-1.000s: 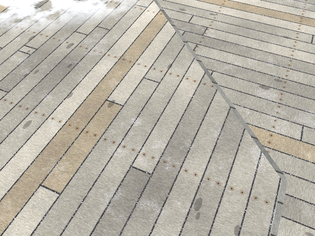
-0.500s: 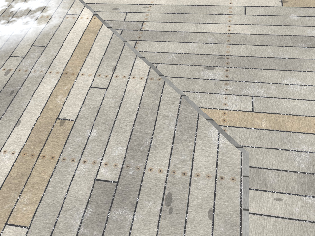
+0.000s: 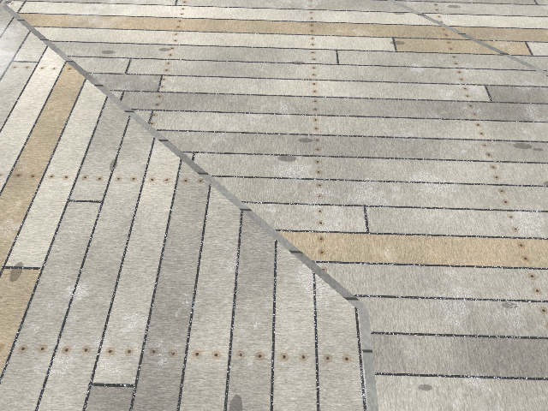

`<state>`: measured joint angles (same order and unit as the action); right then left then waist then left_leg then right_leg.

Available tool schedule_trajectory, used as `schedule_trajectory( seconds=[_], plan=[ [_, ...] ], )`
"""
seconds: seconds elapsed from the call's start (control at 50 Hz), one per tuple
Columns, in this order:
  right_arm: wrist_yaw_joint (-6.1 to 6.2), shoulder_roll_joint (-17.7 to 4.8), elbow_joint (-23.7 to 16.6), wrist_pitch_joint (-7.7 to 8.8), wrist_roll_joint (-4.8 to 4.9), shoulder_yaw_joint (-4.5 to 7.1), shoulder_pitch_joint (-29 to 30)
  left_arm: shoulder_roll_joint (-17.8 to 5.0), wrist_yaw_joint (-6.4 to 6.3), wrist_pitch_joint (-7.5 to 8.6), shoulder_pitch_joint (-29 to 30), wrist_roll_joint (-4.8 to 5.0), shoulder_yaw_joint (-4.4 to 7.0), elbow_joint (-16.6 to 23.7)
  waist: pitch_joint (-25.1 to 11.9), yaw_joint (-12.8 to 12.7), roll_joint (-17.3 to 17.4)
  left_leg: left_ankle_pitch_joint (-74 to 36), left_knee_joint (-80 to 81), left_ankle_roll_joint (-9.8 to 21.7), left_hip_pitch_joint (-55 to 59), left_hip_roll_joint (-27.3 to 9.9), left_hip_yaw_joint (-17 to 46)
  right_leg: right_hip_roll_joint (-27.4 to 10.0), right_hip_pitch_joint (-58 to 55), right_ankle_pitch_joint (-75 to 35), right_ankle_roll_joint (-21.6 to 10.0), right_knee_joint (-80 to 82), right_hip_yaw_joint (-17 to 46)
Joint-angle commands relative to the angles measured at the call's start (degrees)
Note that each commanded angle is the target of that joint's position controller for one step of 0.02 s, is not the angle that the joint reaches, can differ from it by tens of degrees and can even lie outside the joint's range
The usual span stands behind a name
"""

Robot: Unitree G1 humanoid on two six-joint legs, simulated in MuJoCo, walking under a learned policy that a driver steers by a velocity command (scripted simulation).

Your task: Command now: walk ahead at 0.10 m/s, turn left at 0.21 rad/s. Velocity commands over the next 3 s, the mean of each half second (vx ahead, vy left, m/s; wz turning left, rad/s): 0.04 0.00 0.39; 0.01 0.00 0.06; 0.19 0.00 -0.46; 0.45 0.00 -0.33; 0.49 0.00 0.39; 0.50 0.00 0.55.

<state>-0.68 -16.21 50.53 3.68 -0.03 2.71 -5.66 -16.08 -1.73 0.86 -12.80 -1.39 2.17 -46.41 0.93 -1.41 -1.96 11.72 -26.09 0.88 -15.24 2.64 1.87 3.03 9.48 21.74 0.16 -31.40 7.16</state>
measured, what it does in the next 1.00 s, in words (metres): steps on the spot, turning left: right foot, then left foot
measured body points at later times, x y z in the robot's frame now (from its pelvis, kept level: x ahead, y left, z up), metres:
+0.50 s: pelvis +0.05 -0.04 +0.01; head +0.09 -0.06 +0.45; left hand +0.09 +0.26 -0.09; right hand +0.25 -0.30 -0.12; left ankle -0.02 +0.10 -0.66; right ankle +0.09 -0.14 -0.74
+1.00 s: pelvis +0.05 +0.00 +0.00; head +0.06 +0.01 +0.45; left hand +0.06 +0.30 -0.12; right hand +0.25 -0.23 -0.12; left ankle +0.00 +0.09 -0.74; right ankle +0.09 -0.14 -0.73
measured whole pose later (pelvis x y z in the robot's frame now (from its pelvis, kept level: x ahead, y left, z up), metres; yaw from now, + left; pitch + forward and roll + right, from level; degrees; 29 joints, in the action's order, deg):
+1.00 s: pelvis +0.05 +0.00 +0.00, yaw +15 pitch -1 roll +1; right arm 1.7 -15.5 51.6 -0.6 -0.2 2.4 -6.6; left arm -18.0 -1.5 -0.8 -11.3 0.5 2.7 -49.0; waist 2.7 -1.9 -1.5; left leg 17.1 -28.2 1.2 -9.8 1.0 -1.8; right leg -1.9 13.7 17.6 1.7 -32.6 1.1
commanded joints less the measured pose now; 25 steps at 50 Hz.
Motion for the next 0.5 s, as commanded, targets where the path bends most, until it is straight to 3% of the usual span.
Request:
schedule_trajectory(
  seconds=[0.02,0.08,0.14,0.2,0.26,0.3,0.32,0.34,0.36,0.38,0.4,0.42,0.44,0.5],
  plan=[
    [-0.18,-9.92,-3.03,-0.34,0.64,1.53,-0.07,-7.8,-1.02,-0.19,0.93,0.49,2.27,4.34,-3.75,0.94,12.33,-20.69,5.79,13.84,13.91,-17.13,25.0,-1.24,13.91,7.45,2.55,-7.32,-1.64],
    [0.46,-13.72,-2.9,-0.25,0.99,3.11,-2.16,-8.79,-1.35,-0.69,2.2,1.24,3.13,5.22,-4.43,1.97,9.09,-26.69,6.01,14.8,15.48,-18.12,25.94,-1.35,19.39,11.97,4.41,-19.49,-1.04],
    [1.51,-12.7,-3.79,-1.76,1.7,3.63,-0.36,-6.95,-1.43,-0.58,2.64,1.9,3.16,5.21,-4.99,1.54,7.88,-27.96,5.98,12.73,12.54,-14.93,21.89,-1.67,17.95,7.66,5.31,-17.83,-1.68],
    [2.21,-12.0,-4.53,-3.56,1.72,3.96,0.99,-5.31,-1.27,-0.28,3.42,2.04,2.83,5.41,-5.92,1.67,9.09,-27.4,5.54,10.98,8.37,-11.9,19.78,-0.29,12.2,1.68,5.53,-11.08,-3.1],
    [2.43,-11.97,-5.19,-4.79,1.83,4.05,2.02,-6.01,-0.48,0.25,2.45,2.19,3.03,5.55,-6.14,1.22,10.79,-24.33,4.41,9.59,5.77,-10.72,21.52,0.52,6.44,-3.59,4.97,-2.39,-3.41],
    [2.89,-10.96,-6.11,-5.37,2.29,3.55,3.78,-7.06,0.1,0.75,-0.87,2.16,3.62,4.7,-5.86,-1.25,10.75,-16.27,1.77,6.52,2.71,-8.04,22.18,0.18,-0.8,-13.76,3.69,9.46,-4.22],
    [3.08,-8.87,-6.12,-5.34,1.96,2.83,1.97,-9.67,-0.12,0.78,-1.73,1.62,4.35,4.83,-6.38,-0.88,7.63,-6.57,-2.39,3.52,-1.71,-5.26,20.54,-5.02,-6.39,-17.4,1.66,12.31,-0.68],
    [2.92,-4.5,-6.32,-5.08,0.93,1.6,-1.22,-14.25,-0.77,0.19,-0.52,0.34,5.09,6.23,-6.92,1.62,-7.64,13.7,-15.53,-0.13,-10.4,2.31,12.23,-18.56,-10.72,-24.64,-4.6,14.78,13.98],
    [2.87,-8.13,-6.75,-4.55,1.11,2.77,-2.7,-14.2,-0.23,0.21,0.7,-1.96,4.75,7.08,-6.23,2.2,-13.19,27.29,-26.76,-1.79,-14.27,4.04,8.68,-25.99,-5.51,-27.2,-12.74,15.6,24.29],
    [2.87,-12.09,-5.44,-4.54,1.38,4.0,-4.59,-11.17,-0.06,0.57,3.43,-1.82,3.82,8.42,-3.99,3.06,-8.15,25.01,-34.96,-2.48,-14.88,0.92,9.28,-25.3,-3.39,-25.46,-14.3,15.81,20.85],
    [3.04,-12.68,-4.17,-4.87,1.66,4.54,-4.94,-8.92,0.0,0.92,5.2,-1.02,3.19,8.58,-2.13,3.31,-5.05,21.21,-38.07,-3.05,-15.16,0.21,8.58,-21.3,-2.1,-23.66,-12.25,14.9,14.58],
    [3.48,-11.37,-3.02,-5.47,1.5,4.5,-5.86,-8.41,0.0,1.09,6.21,-0.14,2.94,8.68,-1.55,3.54,-3.43,18.08,-39.56,-3.86,-15.48,-0.09,7.97,-18.19,-2.38,-21.33,-10.43,14.49,10.37],
    [3.6,-10.38,-2.99,-5.84,1.26,4.28,-5.56,-8.12,-0.05,1.24,6.06,0.52,2.66,8.26,-0.79,2.83,-4.01,15.73,-40.95,-4.7,-16.02,-0.09,7.92,-17.46,-2.41,-24.07,-10.66,14.29,8.53],
    [3.31,-8.07,-4.54,-5.75,1.42,3.43,-3.13,-7.42,-0.2,1.17,3.27,0.71,2.21,6.44,-1.24,1.34,-5.8,13.21,-36.05,-6.3,-14.32,0.06,5.79,-15.76,-4.41,-30.01,-12.51,14.12,3.92]
  ],
)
